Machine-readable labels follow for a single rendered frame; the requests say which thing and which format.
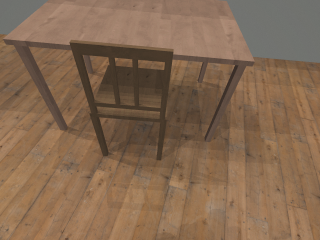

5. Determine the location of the chair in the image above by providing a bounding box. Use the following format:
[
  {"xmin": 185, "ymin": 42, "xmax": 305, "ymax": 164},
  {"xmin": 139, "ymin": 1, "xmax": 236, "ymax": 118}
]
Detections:
[{"xmin": 69, "ymin": 40, "xmax": 174, "ymax": 161}]

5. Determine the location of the table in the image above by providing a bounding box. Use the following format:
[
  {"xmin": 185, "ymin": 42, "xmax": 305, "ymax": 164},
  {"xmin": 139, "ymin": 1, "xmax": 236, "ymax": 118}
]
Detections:
[{"xmin": 3, "ymin": 0, "xmax": 255, "ymax": 142}]

